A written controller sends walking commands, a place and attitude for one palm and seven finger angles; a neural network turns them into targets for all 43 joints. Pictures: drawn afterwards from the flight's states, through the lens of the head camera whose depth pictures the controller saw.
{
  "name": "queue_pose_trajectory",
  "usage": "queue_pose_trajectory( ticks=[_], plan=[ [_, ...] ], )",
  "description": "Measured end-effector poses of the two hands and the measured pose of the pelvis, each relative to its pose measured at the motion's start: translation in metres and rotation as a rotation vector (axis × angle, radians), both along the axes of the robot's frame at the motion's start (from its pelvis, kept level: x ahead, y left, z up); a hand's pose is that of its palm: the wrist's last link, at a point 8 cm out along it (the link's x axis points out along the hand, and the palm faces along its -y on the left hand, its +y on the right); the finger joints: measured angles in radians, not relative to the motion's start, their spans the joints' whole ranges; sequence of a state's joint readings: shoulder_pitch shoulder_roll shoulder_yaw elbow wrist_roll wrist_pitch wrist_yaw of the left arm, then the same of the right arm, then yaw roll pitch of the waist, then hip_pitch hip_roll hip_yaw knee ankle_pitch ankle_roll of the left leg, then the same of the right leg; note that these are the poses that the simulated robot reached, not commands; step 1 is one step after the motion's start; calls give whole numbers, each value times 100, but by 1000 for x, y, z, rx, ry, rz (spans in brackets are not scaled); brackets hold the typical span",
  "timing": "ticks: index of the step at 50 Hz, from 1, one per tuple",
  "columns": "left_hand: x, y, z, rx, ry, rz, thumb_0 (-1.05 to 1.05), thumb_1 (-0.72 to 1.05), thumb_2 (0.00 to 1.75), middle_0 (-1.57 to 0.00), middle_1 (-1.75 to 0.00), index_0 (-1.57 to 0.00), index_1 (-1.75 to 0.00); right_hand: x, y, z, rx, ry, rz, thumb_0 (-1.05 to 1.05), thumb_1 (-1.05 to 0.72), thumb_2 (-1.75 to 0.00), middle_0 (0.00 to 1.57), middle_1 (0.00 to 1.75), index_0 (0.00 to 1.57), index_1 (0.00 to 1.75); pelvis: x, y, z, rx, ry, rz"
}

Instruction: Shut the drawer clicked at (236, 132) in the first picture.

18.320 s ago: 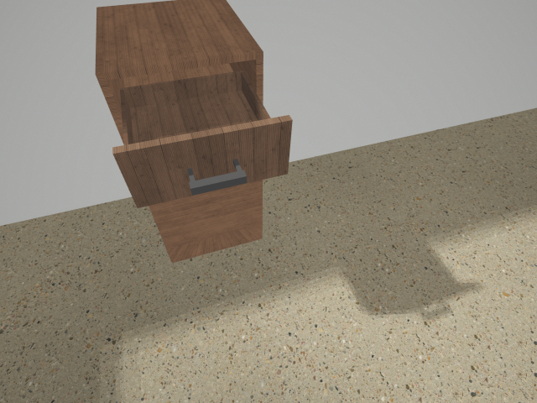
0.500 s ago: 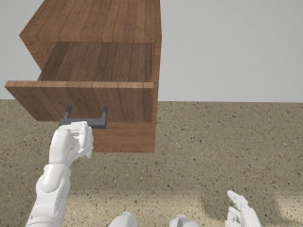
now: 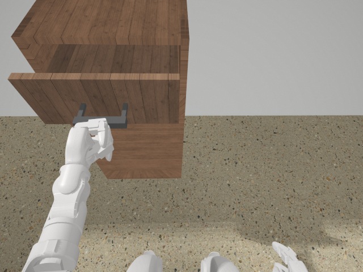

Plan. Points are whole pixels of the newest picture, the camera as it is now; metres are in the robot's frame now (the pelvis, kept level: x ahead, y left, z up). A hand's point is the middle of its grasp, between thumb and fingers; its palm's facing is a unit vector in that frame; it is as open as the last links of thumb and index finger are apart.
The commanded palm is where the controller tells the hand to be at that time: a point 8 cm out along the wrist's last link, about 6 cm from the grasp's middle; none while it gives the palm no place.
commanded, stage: push the drawer shut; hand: left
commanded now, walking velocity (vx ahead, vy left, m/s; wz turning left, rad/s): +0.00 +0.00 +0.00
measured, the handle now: (102, 115) +0.45 +0.19 +0.05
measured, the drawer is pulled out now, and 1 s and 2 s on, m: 0.12 0.00 0.00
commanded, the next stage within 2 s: pull the fist back off the drawer in 1.20 s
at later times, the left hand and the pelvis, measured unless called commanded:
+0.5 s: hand (113, 123) +0.43 +0.17 +0.05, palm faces +0.02 -1.00 -0.04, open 3.2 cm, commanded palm +0.42 +0.22 +0.05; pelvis +0.00 +0.00 +0.00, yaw -1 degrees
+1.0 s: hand (116, 102) +0.50 +0.17 +0.05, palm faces +0.02 -1.00 -0.04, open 3.1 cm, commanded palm +0.48 +0.22 +0.05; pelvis +0.00 +0.00 -0.01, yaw -2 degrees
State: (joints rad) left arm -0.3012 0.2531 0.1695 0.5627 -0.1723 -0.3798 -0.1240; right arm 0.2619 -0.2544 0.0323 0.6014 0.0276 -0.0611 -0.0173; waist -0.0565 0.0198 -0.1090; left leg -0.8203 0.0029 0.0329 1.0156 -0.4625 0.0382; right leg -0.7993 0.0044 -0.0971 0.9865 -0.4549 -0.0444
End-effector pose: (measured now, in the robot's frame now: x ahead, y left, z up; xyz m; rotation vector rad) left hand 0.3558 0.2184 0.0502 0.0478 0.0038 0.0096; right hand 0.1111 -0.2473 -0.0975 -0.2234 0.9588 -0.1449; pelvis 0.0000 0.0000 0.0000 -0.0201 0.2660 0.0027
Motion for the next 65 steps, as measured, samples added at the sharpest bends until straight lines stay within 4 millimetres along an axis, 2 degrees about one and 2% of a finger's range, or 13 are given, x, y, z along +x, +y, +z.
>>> queue_pose_trajectory(
  ticks=[14,26,35,46,54,65],
  plan=[
    [34,2,1,-4,4,5,1,81,88,-140,-160,-139,-160,-33,-9,-6,-15,105,-48,1,-91,-90,20,30,20,30,0,0,-1,0,22,-8],
    [58,2,2,-8,5,11,2,81,88,-140,-160,-140,-160,-54,-10,-11,-16,167,-73,1,-91,-90,20,30,20,30,-2,0,-3,-2,41,-13],
    [83,3,2,-11,8,18,2,80,88,-141,-160,-140,-160,-71,-10,-15,-24,221,-90,1,-91,-90,20,30,20,30,-5,1,-8,-6,68,-14],
    [116,3,2,-14,11,21,2,80,88,-140,-160,-139,-160,-101,-11,-15,-37,315,-133,1,-91,-90,20,30,20,30,-3,3,-12,-13,106,-24],
    [118,8,0,-13,16,19,-1,73,90,-140,-160,-139,-160,-117,-6,-14,-34,383,-142,1,-91,-90,20,30,20,30,-2,6,-11,-21,113,-19],
    [122,16,-2,-5,17,26,-5,62,92,-140,-160,-139,-160,-122,-5,-17,-66,379,-110,0,-91,-90,20,30,20,30,-14,8,-18,-39,129,6]
  ],
)
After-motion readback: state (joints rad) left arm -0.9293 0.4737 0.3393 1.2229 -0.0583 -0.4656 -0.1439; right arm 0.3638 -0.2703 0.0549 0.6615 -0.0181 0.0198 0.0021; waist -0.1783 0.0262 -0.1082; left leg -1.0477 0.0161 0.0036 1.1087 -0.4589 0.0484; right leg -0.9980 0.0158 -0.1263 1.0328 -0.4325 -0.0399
